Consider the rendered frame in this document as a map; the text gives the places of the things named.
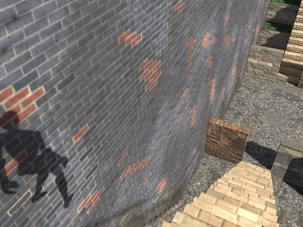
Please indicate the stairs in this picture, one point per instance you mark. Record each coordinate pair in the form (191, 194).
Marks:
(243, 197)
(292, 63)

